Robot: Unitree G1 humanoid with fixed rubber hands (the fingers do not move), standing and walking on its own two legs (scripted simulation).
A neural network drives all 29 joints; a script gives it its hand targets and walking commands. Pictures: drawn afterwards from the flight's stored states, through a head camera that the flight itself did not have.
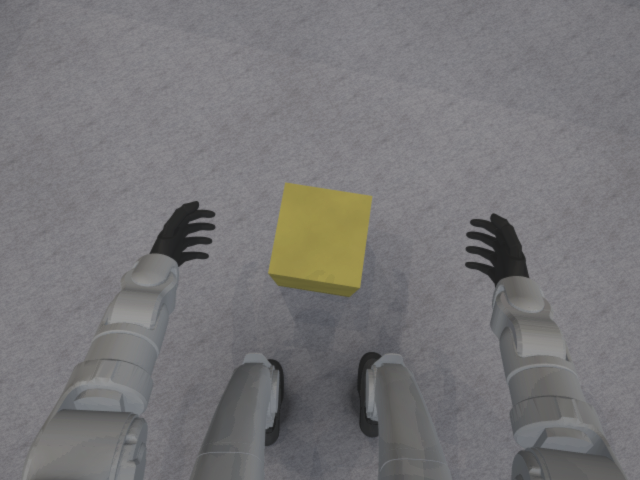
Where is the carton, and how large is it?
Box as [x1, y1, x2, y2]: [268, 182, 371, 296]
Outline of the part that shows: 285,182 268,273 278,285 349,296 359,288 371,196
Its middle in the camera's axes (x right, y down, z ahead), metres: +0.00 +0.02 +0.98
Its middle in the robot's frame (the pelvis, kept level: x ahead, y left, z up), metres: +0.47 +0.01 -0.56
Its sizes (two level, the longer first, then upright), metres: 0.210 0.200 0.250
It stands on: the floor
